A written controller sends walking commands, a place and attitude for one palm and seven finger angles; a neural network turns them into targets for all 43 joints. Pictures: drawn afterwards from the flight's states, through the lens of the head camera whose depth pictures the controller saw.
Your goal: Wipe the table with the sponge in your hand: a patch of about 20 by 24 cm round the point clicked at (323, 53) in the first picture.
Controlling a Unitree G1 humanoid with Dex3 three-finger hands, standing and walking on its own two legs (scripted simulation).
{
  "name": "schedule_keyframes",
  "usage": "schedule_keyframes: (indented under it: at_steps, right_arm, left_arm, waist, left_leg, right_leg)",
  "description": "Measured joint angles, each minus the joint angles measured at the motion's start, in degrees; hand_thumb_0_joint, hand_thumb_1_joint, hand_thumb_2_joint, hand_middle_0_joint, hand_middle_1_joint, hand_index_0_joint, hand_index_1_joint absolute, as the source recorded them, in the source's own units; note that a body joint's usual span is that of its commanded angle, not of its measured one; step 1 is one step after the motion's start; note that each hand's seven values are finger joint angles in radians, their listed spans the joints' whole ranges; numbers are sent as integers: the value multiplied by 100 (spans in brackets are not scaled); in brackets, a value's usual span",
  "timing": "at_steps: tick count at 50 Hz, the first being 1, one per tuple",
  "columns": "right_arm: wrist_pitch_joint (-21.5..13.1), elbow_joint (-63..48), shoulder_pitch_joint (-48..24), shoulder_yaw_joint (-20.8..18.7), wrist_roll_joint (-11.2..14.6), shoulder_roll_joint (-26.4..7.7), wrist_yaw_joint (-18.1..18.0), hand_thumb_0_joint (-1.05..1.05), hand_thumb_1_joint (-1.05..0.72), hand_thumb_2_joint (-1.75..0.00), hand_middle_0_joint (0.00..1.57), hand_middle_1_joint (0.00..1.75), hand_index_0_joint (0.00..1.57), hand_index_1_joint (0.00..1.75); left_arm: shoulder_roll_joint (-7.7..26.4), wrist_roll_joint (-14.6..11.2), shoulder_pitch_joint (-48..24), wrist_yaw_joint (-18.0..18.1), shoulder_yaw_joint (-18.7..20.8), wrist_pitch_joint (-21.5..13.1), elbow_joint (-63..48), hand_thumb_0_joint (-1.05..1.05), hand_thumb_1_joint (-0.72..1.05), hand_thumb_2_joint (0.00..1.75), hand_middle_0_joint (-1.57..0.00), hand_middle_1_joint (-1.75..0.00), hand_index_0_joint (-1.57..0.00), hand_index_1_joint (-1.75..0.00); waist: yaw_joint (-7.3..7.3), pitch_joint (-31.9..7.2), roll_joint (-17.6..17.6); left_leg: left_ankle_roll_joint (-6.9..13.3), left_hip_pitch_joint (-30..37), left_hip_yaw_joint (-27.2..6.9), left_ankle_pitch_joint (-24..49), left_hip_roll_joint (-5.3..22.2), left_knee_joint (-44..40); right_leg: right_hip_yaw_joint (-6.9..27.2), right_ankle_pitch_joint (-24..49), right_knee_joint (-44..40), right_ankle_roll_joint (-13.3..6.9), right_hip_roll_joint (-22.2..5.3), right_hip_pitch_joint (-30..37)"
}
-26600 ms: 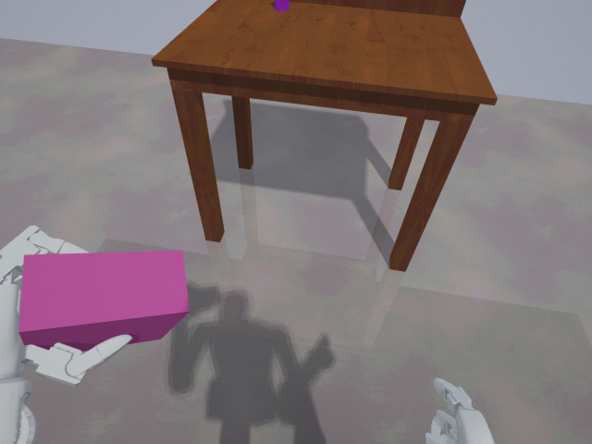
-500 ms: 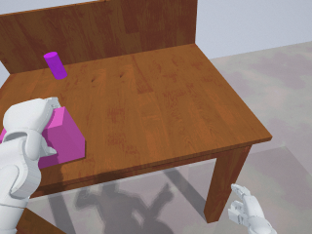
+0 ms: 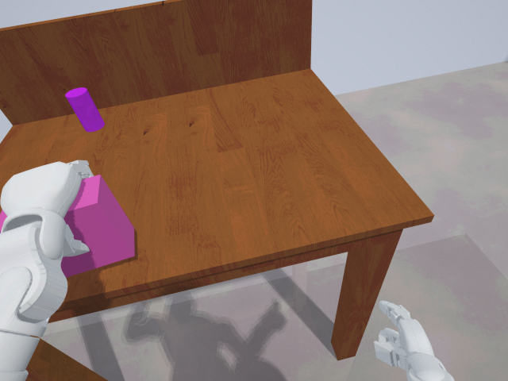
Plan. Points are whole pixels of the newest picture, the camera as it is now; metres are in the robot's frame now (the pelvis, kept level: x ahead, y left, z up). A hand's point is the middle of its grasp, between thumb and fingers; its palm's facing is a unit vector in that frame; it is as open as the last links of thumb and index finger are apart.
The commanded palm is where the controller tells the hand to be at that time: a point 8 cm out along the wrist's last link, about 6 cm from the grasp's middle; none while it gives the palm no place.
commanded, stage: move the sponge above the wiping area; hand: left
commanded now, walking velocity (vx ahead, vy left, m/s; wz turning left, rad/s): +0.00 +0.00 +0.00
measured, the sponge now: (82, 238) +0.26 +0.33 +0.11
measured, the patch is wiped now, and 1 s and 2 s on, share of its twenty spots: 0.00 0.00 0.00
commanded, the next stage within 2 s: lower the sponge onto the table in 1.72 s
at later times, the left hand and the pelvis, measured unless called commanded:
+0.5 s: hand (67, 210) +0.26 +0.32 +0.17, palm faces +0.03 -0.01 -1.00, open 10.4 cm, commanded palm +0.23 +0.32 +0.25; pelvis +0.00 -0.01 +0.00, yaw +0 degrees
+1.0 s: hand (71, 204) +0.27 +0.32 +0.17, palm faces +0.04 -0.02 -1.00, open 10.4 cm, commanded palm +0.23 +0.32 +0.25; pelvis +0.00 +0.00 +0.00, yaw +0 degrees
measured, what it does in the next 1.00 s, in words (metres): stands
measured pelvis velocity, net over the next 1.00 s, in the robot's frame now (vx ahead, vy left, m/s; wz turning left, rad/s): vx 0.00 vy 0.00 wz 0.01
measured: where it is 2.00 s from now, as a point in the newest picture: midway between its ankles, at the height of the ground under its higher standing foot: outside the picture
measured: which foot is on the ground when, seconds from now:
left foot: down 0.00-1.00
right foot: down 0.00-1.00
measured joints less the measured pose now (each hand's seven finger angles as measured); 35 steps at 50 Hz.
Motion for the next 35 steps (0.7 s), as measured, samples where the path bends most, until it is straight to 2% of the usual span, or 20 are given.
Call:
schedule_keyframes:
  at_steps: [4,10,13,16,20,23,26,29,35]
  right_arm:
    - [-117,-3,69,-31,-21,-39,-87,1,-90,-90,20,30,21,30]
    - [-219,68,122,-51,-69,36,-157,1,-90,-90,20,30,20,30]
    - [-205,82,107,-52,-64,75,-121,1,-90,-90,20,30,20,30]
    - [-156,95,85,-54,-43,76,-83,1,-90,-90,20,30,20,30]
    - [-88,79,60,-47,-23,18,-50,1,-90,-90,20,30,21,30]
    - [-86,38,72,-41,5,-42,-60,1,-90,-90,20,30,21,30]
    - [-113,11,106,-53,7,-76,-99,1,-90,-90,20,30,21,30]
    - [-203,10,179,-59,-25,-66,-156,1,-90,-90,20,30,20,30]
    - [-313,76,250,-76,-76,52,-206,1,-90,-90,20,30,20,30]
  left_arm:
    - [-6,5,77,-139,-93,-326,-95,0,-52,103,-69,-132,-71,-131]
    - [8,35,-18,129,-143,-920,-55,0,-52,103,-69,-132,-71,-131]
    - [60,38,-150,289,-37,-889,59,0,-52,103,-69,-132,-71,-131]
    - [86,2,-263,355,97,-693,172,0,-52,103,-69,-132,-71,-131]
    - [129,-21,-321,212,181,-343,310,0,-52,103,-69,-132,-71,-131]
    - [137,-12,-254,-10,158,-204,329,0,-52,103,-69,-132,-71,-131]
    - [109,-30,-110,-193,106,-320,271,0,-52,103,-69,-131,-71,-131]
    - [68,-25,-5,-217,19,-646,181,0,-52,103,-69,-131,-71,-131]
    - [26,-1,-37,170,-38,-1172,66,0,-52,103,-69,-131,-71,-131]
  waist:
    - [19,30,-24]
    - [22,31,-84]
    - [19,33,-88]
    - [-3,20,-59]
    - [-44,-3,-4]
    - [-57,-9,22]
    - [-62,11,19]
    - [-41,29,-24]
    - [21,67,-108]
  left_leg:
    - [-15,-5,-51,-18,16,48]
    - [-57,74,-77,-18,63,19]
    - [-75,99,-35,-9,89,-6]
    - [-79,99,-10,10,92,-35]
    - [-67,25,1,19,66,-13]
    - [-52,-53,-7,7,43,45]
    - [-39,-87,-31,-8,25,91]
    - [-38,-78,-59,-32,24,125]
    - [-55,50,-70,-42,62,85]
  right_leg:
    - [-51,-19,19,-18,7,27]
    - [-85,-15,-27,-55,50,117]
    - [-49,5,-41,-75,83,118]
    - [-24,24,-54,-77,92,100]
    - [-7,23,-9,-61,67,15]
    - [-9,6,50,-46,42,-58]
    - [-28,-16,88,-37,21,-79]
    - [-54,-39,105,-36,15,-51]
    - [-71,-18,7,-53,52,105]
